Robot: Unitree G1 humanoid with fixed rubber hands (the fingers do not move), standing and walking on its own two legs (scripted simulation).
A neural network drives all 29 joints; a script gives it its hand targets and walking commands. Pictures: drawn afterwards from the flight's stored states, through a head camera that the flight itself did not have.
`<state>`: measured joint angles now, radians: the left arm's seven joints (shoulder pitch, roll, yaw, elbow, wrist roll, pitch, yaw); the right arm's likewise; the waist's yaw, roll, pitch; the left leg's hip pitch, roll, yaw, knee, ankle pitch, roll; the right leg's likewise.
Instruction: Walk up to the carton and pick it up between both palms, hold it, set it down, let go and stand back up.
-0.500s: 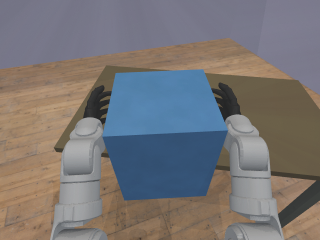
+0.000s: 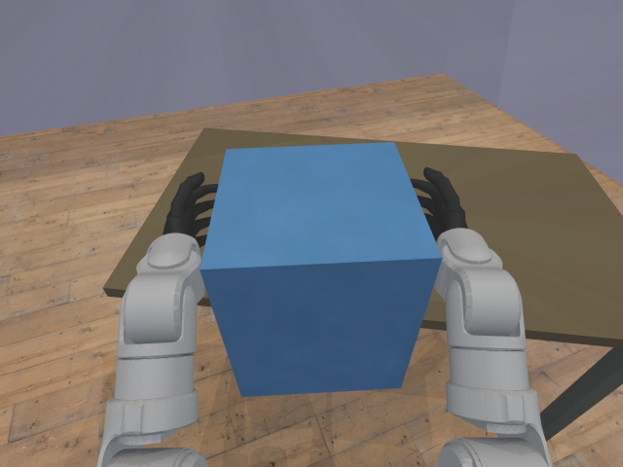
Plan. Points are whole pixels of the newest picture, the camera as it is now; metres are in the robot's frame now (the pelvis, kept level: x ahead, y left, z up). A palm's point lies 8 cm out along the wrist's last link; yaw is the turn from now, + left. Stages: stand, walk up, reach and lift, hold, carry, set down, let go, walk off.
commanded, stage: hold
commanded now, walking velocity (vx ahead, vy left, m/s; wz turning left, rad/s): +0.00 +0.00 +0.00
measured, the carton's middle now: (316, 272) +0.35 -0.01 +0.10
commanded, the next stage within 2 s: set down in 1.32 s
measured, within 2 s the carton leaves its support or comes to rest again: neither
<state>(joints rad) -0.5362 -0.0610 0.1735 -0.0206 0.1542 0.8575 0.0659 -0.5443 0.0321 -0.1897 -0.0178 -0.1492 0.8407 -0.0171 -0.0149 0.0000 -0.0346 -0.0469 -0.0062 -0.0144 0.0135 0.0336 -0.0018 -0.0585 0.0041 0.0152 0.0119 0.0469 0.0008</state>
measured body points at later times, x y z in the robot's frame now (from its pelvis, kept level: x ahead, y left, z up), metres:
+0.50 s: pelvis +0.00 +0.00 +0.00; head -0.01 +0.00 +0.45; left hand +0.37 +0.15 +0.18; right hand +0.37 -0.16 +0.19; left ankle +0.03 +0.12 -0.76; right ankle +0.03 -0.12 -0.76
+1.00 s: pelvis +0.00 +0.00 +0.00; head -0.01 +0.00 +0.45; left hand +0.37 +0.14 +0.17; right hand +0.36 -0.16 +0.17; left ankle +0.03 +0.12 -0.76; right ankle +0.03 -0.12 -0.76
